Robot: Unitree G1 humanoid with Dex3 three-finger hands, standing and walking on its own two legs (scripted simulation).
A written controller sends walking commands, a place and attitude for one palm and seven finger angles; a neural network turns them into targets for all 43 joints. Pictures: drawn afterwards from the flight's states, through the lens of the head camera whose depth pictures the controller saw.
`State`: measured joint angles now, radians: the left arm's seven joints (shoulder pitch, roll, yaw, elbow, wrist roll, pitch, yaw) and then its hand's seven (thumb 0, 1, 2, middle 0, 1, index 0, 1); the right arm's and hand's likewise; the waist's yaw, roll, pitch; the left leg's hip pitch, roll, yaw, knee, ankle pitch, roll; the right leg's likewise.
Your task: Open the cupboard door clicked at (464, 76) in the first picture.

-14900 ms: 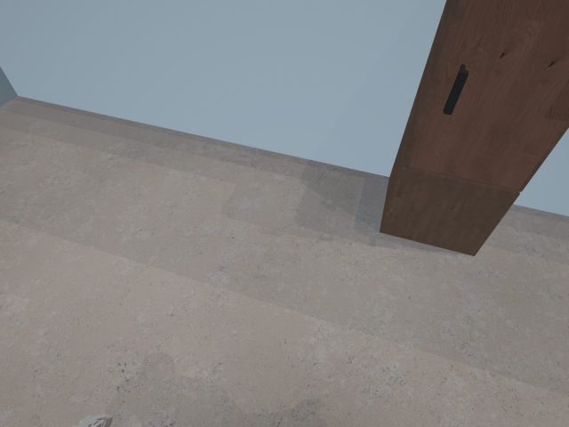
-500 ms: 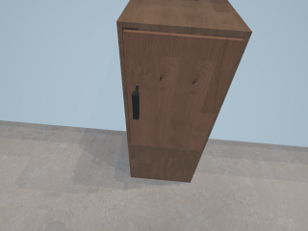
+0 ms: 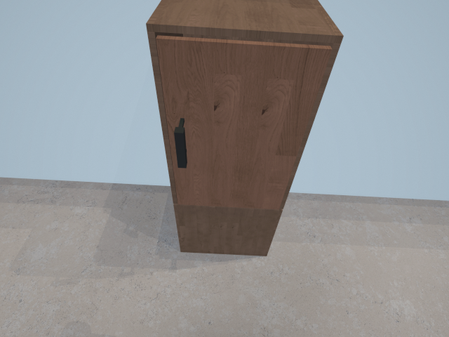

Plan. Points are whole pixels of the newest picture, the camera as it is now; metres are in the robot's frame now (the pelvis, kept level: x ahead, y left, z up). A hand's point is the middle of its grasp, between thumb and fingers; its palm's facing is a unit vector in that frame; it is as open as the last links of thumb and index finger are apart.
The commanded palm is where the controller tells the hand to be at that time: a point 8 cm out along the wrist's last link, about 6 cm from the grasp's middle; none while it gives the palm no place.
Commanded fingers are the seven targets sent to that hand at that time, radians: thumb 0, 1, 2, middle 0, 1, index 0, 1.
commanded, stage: shuffle to correct the standing spot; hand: left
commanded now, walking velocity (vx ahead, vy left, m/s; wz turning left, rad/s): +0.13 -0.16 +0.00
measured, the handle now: (182, 143) +0.60 +0.15 -0.02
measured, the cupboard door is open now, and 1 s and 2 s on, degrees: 0 0 0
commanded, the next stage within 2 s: come to a stop and stand still in 0.32 s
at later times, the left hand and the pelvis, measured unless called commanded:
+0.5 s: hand out of the picture +0.03 +0.11 -0.18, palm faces +0.04 -0.99 -0.10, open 7.3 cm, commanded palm none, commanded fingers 0.00 0.90 0.90 -0.20 -0.30 -0.20 -0.30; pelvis +0.03 -0.05 +0.00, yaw +1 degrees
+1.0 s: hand out of the picture +0.06 +0.09 -0.19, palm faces +0.11 -0.97 -0.20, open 7.3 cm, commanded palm none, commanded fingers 0.00 0.90 0.90 -0.20 -0.30 -0.20 -0.30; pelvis +0.04 -0.09 -0.01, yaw +3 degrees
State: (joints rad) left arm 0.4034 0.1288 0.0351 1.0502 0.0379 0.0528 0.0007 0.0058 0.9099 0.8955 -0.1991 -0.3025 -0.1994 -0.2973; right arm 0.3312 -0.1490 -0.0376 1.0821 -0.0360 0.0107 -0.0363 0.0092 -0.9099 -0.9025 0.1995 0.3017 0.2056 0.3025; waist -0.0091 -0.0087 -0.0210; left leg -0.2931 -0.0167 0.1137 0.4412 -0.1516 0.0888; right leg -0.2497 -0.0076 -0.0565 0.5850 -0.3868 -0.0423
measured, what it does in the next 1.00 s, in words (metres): steps on the spot: right foot, then left foot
